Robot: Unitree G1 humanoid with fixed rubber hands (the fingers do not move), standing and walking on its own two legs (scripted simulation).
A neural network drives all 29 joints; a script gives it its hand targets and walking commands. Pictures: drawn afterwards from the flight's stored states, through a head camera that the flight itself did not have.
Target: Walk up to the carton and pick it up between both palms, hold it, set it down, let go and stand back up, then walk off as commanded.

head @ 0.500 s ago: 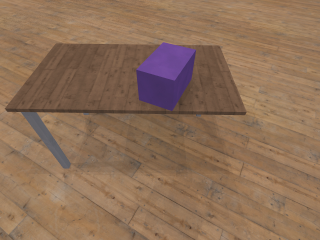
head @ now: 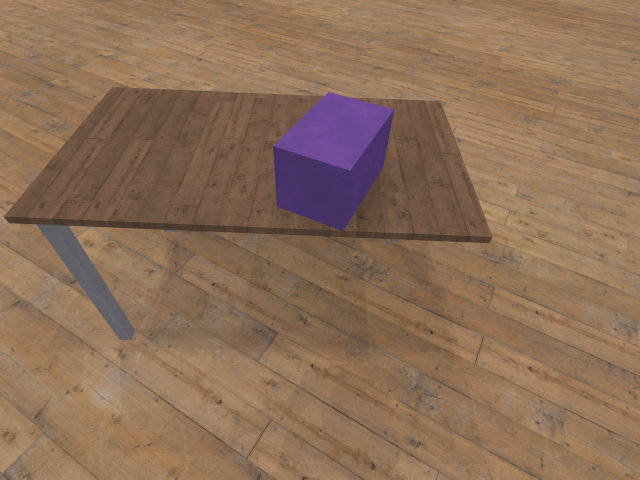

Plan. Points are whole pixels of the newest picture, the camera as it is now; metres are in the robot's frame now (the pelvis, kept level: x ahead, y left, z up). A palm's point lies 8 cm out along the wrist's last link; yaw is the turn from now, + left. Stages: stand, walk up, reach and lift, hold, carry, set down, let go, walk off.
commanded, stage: walk up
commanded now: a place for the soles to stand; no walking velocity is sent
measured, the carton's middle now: (335, 158) +0.81 -0.04 -0.07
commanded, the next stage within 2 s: none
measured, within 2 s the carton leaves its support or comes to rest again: neither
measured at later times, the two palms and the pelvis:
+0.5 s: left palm out of the picture +0.08 +0.32 -0.11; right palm out of the picture +0.08 -0.31 -0.11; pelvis +0.00 +0.00 +0.00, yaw +1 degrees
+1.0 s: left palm (63, 479) +0.17 +0.33 -0.11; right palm (579, 479) +0.16 -0.34 -0.10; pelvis +0.11 +0.00 -0.01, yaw +0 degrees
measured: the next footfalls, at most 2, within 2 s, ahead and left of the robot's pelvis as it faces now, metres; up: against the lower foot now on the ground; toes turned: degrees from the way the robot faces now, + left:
right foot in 1.04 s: +0.28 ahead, -0.15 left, +0.00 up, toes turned -3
left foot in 1.56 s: +0.49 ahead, +0.11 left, +0.00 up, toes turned +1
